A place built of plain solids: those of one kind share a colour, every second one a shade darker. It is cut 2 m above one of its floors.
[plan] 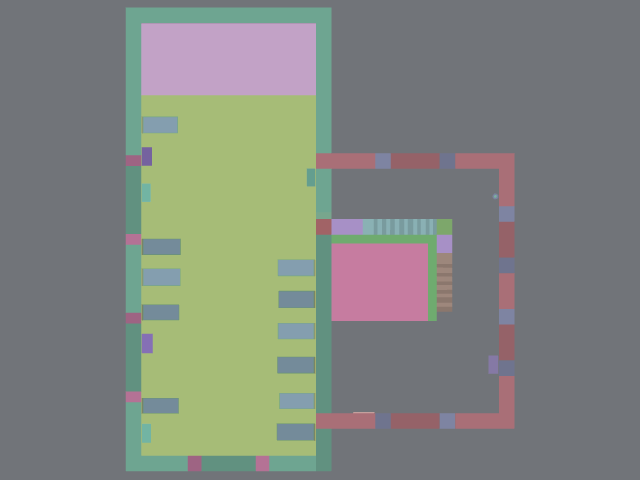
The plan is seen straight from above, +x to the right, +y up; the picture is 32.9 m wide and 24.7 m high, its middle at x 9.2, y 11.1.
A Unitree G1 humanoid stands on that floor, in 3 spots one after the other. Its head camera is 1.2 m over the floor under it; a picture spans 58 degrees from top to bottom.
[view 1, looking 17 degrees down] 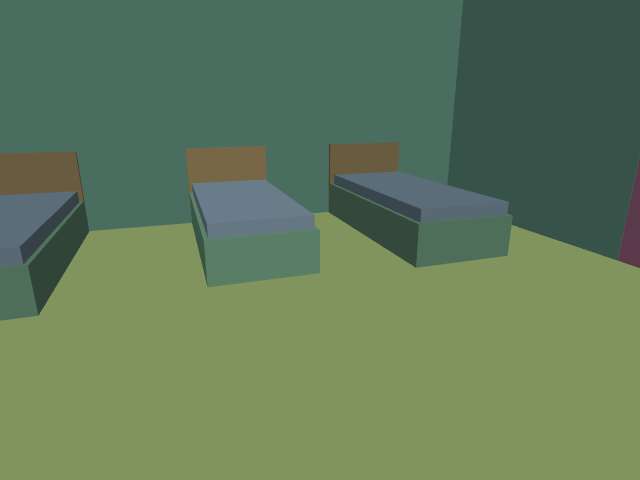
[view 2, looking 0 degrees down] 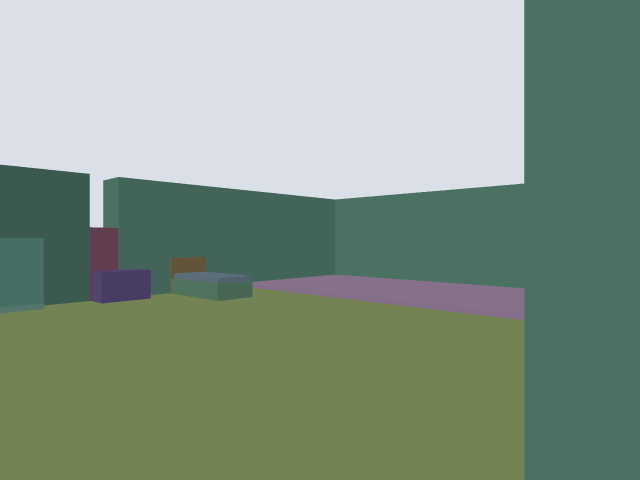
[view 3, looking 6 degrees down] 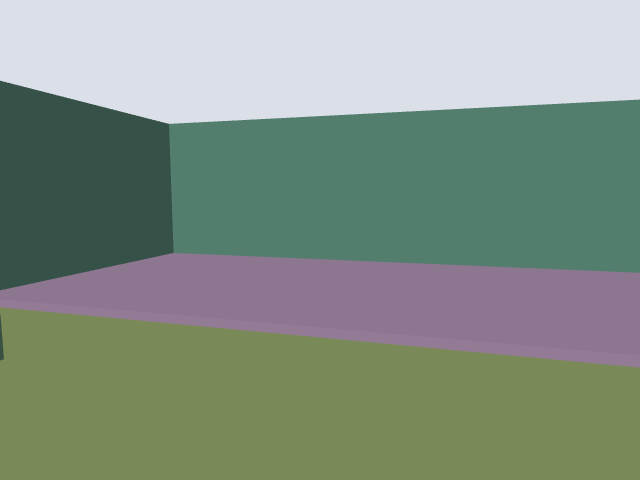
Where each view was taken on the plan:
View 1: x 4.22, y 3.40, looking -19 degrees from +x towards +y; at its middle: bed_frame_dorter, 3.19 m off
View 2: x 9.12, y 11.77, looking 133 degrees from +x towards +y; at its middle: wall_dorter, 13.38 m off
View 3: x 4.95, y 15.15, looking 106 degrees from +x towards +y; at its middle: wall_dorter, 7.44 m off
